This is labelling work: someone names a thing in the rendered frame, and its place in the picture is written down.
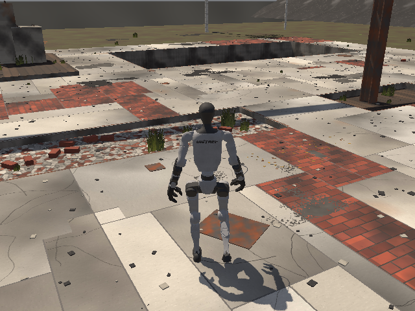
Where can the left robot foot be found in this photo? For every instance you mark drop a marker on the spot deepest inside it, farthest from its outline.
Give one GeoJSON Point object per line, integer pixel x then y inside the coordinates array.
{"type": "Point", "coordinates": [197, 256]}

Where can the robot right hand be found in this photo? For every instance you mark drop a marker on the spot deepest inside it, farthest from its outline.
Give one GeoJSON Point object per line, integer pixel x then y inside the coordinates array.
{"type": "Point", "coordinates": [236, 182]}

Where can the robot right upper arm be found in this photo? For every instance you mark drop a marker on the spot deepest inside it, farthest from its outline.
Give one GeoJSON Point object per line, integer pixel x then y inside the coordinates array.
{"type": "Point", "coordinates": [230, 145]}

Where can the right robot shin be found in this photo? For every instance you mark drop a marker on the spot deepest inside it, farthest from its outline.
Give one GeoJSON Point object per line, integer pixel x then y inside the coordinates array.
{"type": "Point", "coordinates": [225, 233]}

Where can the robot left upper arm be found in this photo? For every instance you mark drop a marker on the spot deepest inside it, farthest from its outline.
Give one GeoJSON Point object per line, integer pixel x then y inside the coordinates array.
{"type": "Point", "coordinates": [183, 148]}

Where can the robot left forearm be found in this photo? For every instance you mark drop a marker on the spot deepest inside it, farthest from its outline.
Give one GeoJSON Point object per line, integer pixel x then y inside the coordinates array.
{"type": "Point", "coordinates": [175, 175]}

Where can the robot right forearm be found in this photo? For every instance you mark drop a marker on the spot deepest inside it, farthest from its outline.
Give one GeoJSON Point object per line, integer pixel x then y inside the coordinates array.
{"type": "Point", "coordinates": [238, 170]}

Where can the robot left hand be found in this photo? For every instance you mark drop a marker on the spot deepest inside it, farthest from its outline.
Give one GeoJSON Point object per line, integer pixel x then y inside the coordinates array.
{"type": "Point", "coordinates": [171, 193]}

